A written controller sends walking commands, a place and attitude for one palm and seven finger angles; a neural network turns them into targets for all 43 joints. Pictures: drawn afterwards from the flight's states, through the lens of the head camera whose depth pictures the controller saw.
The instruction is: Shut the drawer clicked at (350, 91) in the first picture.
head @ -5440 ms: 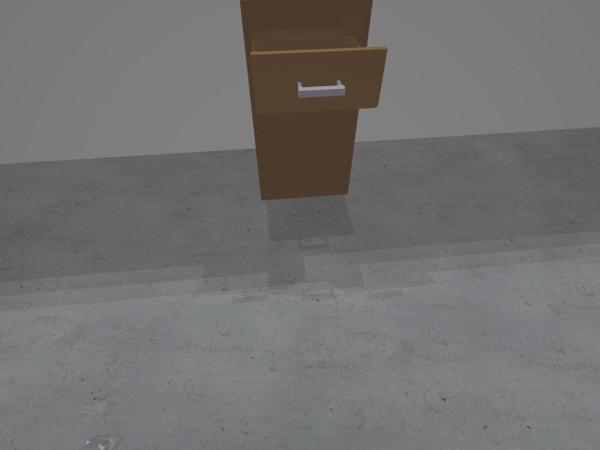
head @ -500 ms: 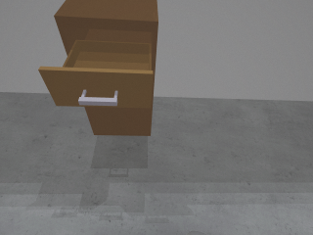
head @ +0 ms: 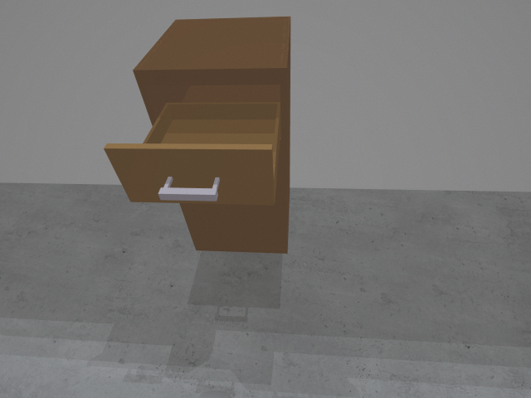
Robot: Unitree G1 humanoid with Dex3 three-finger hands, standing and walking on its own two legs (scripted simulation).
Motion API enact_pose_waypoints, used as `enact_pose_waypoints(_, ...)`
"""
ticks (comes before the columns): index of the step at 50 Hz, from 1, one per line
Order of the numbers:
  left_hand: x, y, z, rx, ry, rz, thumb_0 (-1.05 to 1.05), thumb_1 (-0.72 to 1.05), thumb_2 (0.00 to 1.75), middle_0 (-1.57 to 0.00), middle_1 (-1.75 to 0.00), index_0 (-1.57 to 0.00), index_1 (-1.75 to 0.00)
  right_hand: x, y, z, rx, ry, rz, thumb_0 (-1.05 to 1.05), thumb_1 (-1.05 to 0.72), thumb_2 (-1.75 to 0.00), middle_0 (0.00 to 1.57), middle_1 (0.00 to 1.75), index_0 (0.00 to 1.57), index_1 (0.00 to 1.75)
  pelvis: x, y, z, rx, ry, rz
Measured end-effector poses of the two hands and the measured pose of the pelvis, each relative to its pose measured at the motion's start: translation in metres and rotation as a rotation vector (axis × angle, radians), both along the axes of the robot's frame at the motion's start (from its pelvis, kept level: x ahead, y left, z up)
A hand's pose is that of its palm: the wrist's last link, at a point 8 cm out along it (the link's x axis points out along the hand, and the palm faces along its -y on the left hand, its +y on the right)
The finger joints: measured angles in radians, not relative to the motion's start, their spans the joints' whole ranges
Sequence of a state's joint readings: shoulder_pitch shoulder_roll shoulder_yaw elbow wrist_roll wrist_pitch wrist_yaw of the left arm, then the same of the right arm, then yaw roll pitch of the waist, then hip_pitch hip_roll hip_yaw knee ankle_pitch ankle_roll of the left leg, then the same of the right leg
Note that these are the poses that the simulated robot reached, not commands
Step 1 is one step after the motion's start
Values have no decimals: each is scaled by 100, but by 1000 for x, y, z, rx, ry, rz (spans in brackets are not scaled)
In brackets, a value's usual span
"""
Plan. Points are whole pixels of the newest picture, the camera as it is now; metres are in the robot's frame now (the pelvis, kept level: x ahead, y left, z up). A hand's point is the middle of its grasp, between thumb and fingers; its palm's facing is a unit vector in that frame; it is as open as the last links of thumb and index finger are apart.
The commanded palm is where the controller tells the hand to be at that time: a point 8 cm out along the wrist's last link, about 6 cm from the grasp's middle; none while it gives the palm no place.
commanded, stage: take the last steps up to it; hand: left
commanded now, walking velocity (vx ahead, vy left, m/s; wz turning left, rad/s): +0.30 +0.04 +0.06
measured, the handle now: (190, 187) +0.58 +0.22 -0.04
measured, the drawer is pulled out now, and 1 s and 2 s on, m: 0.30 0.30 0.30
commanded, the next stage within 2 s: come to a stop and stand still in 0.70 s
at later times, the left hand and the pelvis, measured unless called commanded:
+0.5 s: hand out of the picture +0.15 +0.29 -0.19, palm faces +0.07 -0.98 -0.17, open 7.3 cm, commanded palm none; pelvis +0.13 +0.10 -0.01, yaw -1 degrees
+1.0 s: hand (180, 309) +0.34 +0.22 -0.18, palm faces +0.00 -0.97 -0.25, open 7.1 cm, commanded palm none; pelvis +0.25 +0.04 -0.02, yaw -1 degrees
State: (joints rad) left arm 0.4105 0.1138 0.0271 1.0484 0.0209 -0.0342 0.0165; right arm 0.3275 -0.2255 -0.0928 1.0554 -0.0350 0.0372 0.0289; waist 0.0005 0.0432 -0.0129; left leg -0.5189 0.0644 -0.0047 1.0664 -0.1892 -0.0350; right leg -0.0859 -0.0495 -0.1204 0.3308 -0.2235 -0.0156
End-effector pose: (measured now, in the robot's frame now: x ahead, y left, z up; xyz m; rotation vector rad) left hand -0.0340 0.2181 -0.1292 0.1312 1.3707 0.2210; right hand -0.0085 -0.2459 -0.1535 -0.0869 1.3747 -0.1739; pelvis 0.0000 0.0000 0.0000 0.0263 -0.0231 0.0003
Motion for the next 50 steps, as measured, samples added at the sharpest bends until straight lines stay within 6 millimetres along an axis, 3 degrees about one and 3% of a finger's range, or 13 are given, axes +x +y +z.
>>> enact_pose_waypoints(3, -19, 0, -3, -23, 59, 47, 0, 91, 90, -20, -30, -20, -30, 17, 7, 1, -9, 16, 31, 1, -91, -90, 20, 30, 20, 30, 11, 8, -1, -12, 7, 17)
enact_pose_waypoints(6, -33, 4, -6, -48, 119, 90, 0, 91, 90, -20, -30, -20, -30, 46, 21, 3, -14, 7, 70, 1, -92, -90, 20, 30, 19, 30, 25, 21, -3, -22, 15, 31)
enact_pose_waypoints(10, -42, 17, -14, -85, 198, 138, 0, 91, 90, -20, -30, -20, -30, 104, 52, 5, -22, -60, 133, 1, -92, -90, 20, 30, 19, 30, 46, 44, -9, -36, 25, 40)
enact_pose_waypoints(14, -33, 43, -33, -120, 272, 145, 0, 91, 90, -20, -30, -20, -30, 163, 90, 3, -42, -186, 162, 1, -92, -90, 20, 30, 20, 30, 71, 72, -23, -43, 21, 27)
enact_pose_waypoints(17, 2, 67, -36, -112, 266, 93, 1, 91, 90, -20, -30, -20, -30, 181, 112, 12, -43, -251, 119, 0, -92, -90, 20, 30, 20, 30, 88, 85, -19, -40, 6, -7)
enact_pose_waypoints(20, 61, 91, -35, -91, 176, 36, 1, 91, 90, -20, -30, -20, -30, 189, 113, 23, -79, -293, 50, -3, -96, -90, 21, 30, 20, 30, 105, 94, -12, -37, -2, -22)
enact_pose_waypoints(26, 191, 120, -27, -38, -82, -29, 1, 91, 90, -20, -30, -20, -30, 168, 117, 20, -85, -168, 21, -3, -96, -90, 21, 30, 20, 30, 137, 101, -6, -23, -6, -21)
enact_pose_waypoints(31, 276, 116, -15, -23, -205, -79, 0, 92, 90, -20, -30, -19, -30, 134, 129, 8, -34, 2, -20, -1, -93, -90, 20, 30, 20, 30, 165, 98, -7, -12, -9, -13)
enact_pose_waypoints(37, 351, 88, -10, -15, -234, -168, 0, 91, 90, -20, -30, -20, -30, 107, 136, -3, 41, 180, -95, 0, -92, -90, 20, 30, 20, 30, 203, 82, -14, -7, -12, -22)
enact_pose_waypoints(40, 379, 70, -18, -9, -246, -196, 0, 91, 90, -20, -30, -20, -30, 106, 129, -13, 70, 250, -126, 0, -91, -90, 21, 30, 20, 30, 226, 66, -25, -6, -13, -29)
enact_pose_waypoints(42, 387, 59, -25, -4, -255, -188, 0, 91, 90, -20, -30, -20, -30, 115, 119, -20, 80, 278, -135, 0, -91, -90, 21, 30, 20, 30, 238, 56, -32, -7, -13, -34)
enact_pose_waypoints(46, 374, 44, -25, -10, -195, -149, 0, 92, 90, -20, -30, -20, -30, 159, 96, -22, 47, 219, -120, 1, -91, -90, 21, 30, 20, 30, 249, 47, -26, -22, -22, -32)
enact_pose_waypoints(50, 364, 51, -17, 32, -157, -117, -2, 95, 90, -20, -30, -20, -30, 213, 79, -20, 23, 105, -83, 0, -91, -90, 20, 30, 20, 30, 251, 43, -19, -16, -6, -23)
